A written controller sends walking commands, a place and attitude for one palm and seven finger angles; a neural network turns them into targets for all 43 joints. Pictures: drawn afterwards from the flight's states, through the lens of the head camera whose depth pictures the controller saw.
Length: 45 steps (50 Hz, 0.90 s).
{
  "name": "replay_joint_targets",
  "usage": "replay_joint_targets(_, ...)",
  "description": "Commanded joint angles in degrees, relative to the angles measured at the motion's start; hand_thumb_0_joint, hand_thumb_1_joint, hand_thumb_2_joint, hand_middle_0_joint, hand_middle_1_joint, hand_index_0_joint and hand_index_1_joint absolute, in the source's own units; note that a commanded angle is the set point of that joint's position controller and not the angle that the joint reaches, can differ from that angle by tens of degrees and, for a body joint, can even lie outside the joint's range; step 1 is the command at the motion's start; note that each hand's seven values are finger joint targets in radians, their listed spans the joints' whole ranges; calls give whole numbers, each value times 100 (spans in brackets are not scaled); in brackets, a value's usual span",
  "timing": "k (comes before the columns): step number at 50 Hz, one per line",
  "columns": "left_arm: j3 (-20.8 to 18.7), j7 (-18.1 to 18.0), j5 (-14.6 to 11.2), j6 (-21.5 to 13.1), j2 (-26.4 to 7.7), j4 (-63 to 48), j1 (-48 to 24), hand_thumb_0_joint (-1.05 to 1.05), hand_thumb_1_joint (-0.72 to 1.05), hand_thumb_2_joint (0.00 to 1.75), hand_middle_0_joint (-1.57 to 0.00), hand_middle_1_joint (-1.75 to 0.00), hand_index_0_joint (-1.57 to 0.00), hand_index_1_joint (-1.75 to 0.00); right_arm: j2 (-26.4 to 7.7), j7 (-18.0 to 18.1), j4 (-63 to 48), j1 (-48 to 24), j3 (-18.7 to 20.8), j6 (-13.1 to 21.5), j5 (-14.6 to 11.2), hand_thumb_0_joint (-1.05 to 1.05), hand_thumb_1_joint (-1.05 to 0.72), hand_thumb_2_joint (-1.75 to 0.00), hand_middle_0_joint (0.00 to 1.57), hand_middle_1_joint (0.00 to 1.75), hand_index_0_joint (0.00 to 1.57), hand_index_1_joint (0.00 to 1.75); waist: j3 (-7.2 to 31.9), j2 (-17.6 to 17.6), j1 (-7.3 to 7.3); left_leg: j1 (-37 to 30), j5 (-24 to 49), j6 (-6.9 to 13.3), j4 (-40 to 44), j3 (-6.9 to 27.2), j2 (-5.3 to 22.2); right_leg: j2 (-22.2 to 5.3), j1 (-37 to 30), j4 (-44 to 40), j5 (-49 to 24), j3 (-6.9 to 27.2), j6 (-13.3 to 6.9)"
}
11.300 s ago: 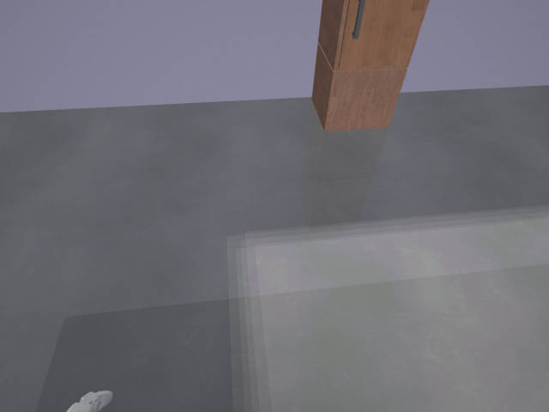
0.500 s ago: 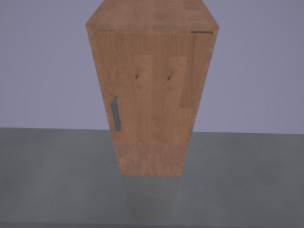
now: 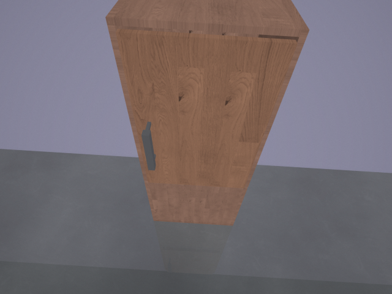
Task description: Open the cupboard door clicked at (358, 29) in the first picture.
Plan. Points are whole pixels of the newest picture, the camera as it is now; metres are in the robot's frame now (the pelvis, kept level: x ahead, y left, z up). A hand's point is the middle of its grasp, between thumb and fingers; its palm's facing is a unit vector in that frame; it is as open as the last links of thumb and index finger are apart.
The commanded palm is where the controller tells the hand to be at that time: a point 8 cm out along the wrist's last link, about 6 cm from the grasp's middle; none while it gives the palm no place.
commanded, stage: come to a stop and stand still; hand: left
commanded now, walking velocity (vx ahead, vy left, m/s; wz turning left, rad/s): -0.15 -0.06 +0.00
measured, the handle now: (150, 146) +0.53 +0.18 -0.09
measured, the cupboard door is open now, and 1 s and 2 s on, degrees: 0 0 0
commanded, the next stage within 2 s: look again from close up in 1.78 s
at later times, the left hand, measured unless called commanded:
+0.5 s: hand out of the picture -0.02 +0.15 -0.18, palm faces +0.07 -0.98 -0.17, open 7.3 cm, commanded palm none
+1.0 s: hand out of the picture -0.02 +0.20 -0.18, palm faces +0.05 -0.98 -0.21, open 7.3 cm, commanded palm none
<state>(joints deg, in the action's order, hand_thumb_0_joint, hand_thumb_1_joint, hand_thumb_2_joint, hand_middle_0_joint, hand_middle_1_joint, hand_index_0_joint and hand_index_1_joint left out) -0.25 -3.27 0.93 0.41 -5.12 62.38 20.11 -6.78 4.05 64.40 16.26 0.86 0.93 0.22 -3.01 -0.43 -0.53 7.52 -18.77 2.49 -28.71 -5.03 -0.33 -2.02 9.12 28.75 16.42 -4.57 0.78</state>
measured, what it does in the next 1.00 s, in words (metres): stands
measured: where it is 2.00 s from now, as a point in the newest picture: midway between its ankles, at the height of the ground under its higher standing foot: outside the picture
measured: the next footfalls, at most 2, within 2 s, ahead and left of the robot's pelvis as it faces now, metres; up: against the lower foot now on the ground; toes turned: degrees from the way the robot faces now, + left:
none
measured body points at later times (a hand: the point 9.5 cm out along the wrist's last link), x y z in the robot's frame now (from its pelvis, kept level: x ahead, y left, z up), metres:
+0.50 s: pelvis -0.03 -0.02 +0.00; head -0.05 -0.01 +0.45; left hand -0.02 +0.20 -0.16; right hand -0.06 -0.25 -0.16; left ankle -0.04 +0.08 -0.74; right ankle -0.02 -0.13 -0.74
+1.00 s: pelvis -0.03 +0.02 -0.01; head -0.06 +0.03 +0.44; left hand -0.02 +0.25 -0.16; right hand -0.01 -0.21 -0.16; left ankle -0.04 +0.08 -0.74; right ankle -0.02 -0.13 -0.74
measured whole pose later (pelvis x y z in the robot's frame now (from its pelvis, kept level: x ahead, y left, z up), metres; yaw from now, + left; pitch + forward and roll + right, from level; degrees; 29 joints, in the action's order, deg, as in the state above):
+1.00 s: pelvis -0.03 +0.02 -0.01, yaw +0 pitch -3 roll -1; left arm -0.1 -3.0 1.2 0.4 -9.0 58.2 19.0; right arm -9.4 2.1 59.2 18.0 0.3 1.0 0.9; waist 0.7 0.2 0.0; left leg 9.3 -18.2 4.9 -30.6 -6.2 -2.5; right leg -4.5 11.4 30.3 15.2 -2.9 2.9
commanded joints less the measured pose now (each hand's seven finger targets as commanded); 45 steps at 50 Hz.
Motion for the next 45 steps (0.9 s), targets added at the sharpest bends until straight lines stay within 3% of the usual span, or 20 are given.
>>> replay_joint_targets(1, -216, -49, 27, 59, -578, -405, 436, 0, 90, 90, -20, -30, -20, -30, -862, 34, -185, 760, 278, -21, -10, 0, -90, -90, 20, 30, 20, 30, 183, 448, 147, -729, 6287, 253, 172, 812, 1367, -163, 622, 451, -1089, 78, -38)
replay_joint_targets(4, -276, 17, 28, 144, -541, -613, 104, 0, 90, 90, -20, -30, -20, -30, -964, 32, -321, 601, 335, -53, 75, 0, -90, -90, 20, 30, 20, 30, -56, 561, 159, -434, 5442, 703, 503, 1199, 1775, -57, 990, 1036, 532, 225, -85)
replay_joint_targets(6, -288, 50, 41, 163, -499, -691, 53, 0, 90, 90, -20, -30, -20, -30, -905, 16, -404, 384, 317, -39, 113, 0, -90, -90, 20, 30, 20, 30, -94, 730, 84, -123, 4794, 787, 607, 1199, 1763, -88, 875, 1044, 708, 332, -121)
replay_joint_targets(8, -291, 79, 49, 130, -534, -611, 302, 0, 90, 90, -20, -30, -20, -30, -871, -45, -480, 74, 281, -57, 106, 0, -90, -90, 20, 30, 20, 30, -1, 656, -122, 518, 3321, 559, 468, 961, 1501, -151, 127, 373, -153, 325, -119)
replay_joint_targets(9, -278, 85, 56, 72, -583, -530, 418, 0, 90, 90, -20, -30, -20, -30, -811, -86, -489, -14, 262, -65, 88, 0, -90, -90, 20, 30, 20, 30, 78, 390, -182, 760, 2225, 299, 283, 773, 1159, -225, -222, -208, -955, 474, -135)
replay_joint_targets(10, -250, 71, 62, -17, -771, -503, 362, 0, 90, 90, -20, -30, -20, -30, -627, -128, -490, 65, 215, -82, 39, 0, -90, -90, 20, 30, 20, 30, 218, -307, -87, 833, 925, 15, 110, 510, 694, -613, -314, -664, -1376, 1000, -249)
replay_joint_targets(11, -230, 68, 28, -82, -1009, -484, 177, 0, 90, 90, -20, -30, -20, -30, -471, -176, -479, 134, 168, -118, 14, 0, -90, -90, 20, 30, 20, 30, 126, -807, 46, 878, -243, -177, 37, 233, 331, -1133, -117, -1087, -1007, 1452, -471)
replay_joint_targets(12, -245, 86, 11, -99, -1234, -541, -33, 0, 90, 90, -20, -30, -20, -30, -523, -216, -446, 183, 161, -148, 32, 0, -90, -90, 20, 30, 20, 30, -6, -868, 96, 650, -434, -188, -71, 243, 291, -1290, 308, -1470, 108, 1609, -666)
replay_joint_targets(13, -268, 86, 8, -122, -1221, -555, -139, 0, 90, 90, -20, -30, -20, -30, -499, -242, -382, 161, 141, -180, 67, 0, -90, -90, 20, 30, 20, 30, -141, -1174, 69, 556, -316, -186, -206, 259, 328, -1187, 594, -1782, 863, 1765, -708)
replay_joint_targets(16, -248, 87, 3, -109, -1123, -518, -110, 0, 90, 90, -20, -30, -20, -30, -469, -294, -198, 383, 96, -176, 96, 0, -90, -90, 20, 30, 20, 30, -566, -844, 62, 698, -102, -167, -270, 193, 321, -1114, 740, -1989, 1469, 1706, -705)
replay_joint_targets(21, -302, 100, -4, -128, -1102, -510, -114, 0, 90, 90, -20, -30, -20, -30, -479, -297, -65, 717, 70, -104, 83, 0, -90, -90, 20, 30, 20, 30, -383, -349, 92, 463, 162, -173, 191, 205, 374, -982, 656, -1690, 1002, 1338, -657)
replay_joint_targets(25, -283, 110, 0, -85, -915, -414, -44, 0, 90, 90, -20, -30, -20, -30, -461, -265, -29, 853, 53, -73, 78, 0, -90, -90, 20, 30, 20, 30, -688, 348, 74, 571, 165, -100, 779, 483, 519, -567, 757, -1214, 619, 862, -434)
replay_joint_targets(29, -164, 108, 4, -105, -625, -209, 247, 0, 90, 90, -20, -30, -20, -30, -562, -210, -86, 733, 26, 22, 48, 0, -90, -90, 20, 30, 20, 30, -412, 433, -52, 875, 280, -1, 1227, 830, 774, -357, 46, -748, -557, 455, -247)
replay_joint_targets(30, -51, 94, 86, -257, -1493, -527, 139, 0, 90, 90, -20, -30, -20, -30, -1037, -300, -761, 282, -17, 6, 77, 0, -90, -90, 20, 30, 20, 30, -1047, 351, 85, 1059, 887, -172, 891, 657, 306, -281, 357, -602, -692, 390, -308)
replay_joint_targets(31, -140, 47, 48, -228, -1068, -455, 255, 0, 90, 90, -20, -30, -20, -30, -828, -250, -884, 393, 22, 135, 134, 0, -90, -90, 20, 30, 20, 30, -98, 700, 70, 857, 1229, -156, 400, 687, 500, -513, 203, -270, -765, 505, -350)
replay_joint_targets(32, -119, 38, 39, -237, -978, -370, 196, 0, 90, 90, -20, -30, -20, -30, -646, -204, -752, 561, 5, 166, 114, 0, -90, -90, 20, 30, 20, 30, 570, 835, 132, 524, 1631, -144, 386, 737, 541, -521, -71, -169, -1018, 502, -426)
replay_joint_targets(34, -69, 52, 10, -205, -903, -452, 276, 0, 90, 90, -20, -30, -20, -30, -707, -172, -802, 712, -1, 131, 78, 0, -90, -90, 20, 30, 20, 30, 899, 554, 137, 381, 1408, -79, 310, 808, 581, -454, -93, -170, -891, 408, -376)
replay_joint_targets(37, -74, 63, 36, -112, -801, -522, 201, 0, 90, 90, -20, -30, -20, -30, -806, -171, -863, 740, 56, 75, 81, 0, -90, -90, 20, 30, 20, 30, 237, -242, 137, 897, 1027, 15, 421, 853, 631, -396, 186, -68, -785, 335, -294)
replay_joint_targets(40, -54, 50, 31, -74, -738, -550, 301, 0, 90, 90, -20, -30, -20, -30, -816, -181, -836, 748, 36, 66, 74, 0, -90, -90, 20, 30, 20, 30, -84, -40, 78, 1022, 1439, 30, 553, 856, 677, -330, 229, 0, -890, 292, -235)
replay_joint_targets(45, -72, 13, 13, -67, -776, -546, 381, 0, 90, 90, -20, -30, -20, -30, -807, -183, -738, 638, 52, 78, 50, 0, -90, -90, 20, 30, 20, 30, -137, 50, 48, 756, 2171, -10, 560, 740, 655, -353, 185, -45, -1225, 329, -165)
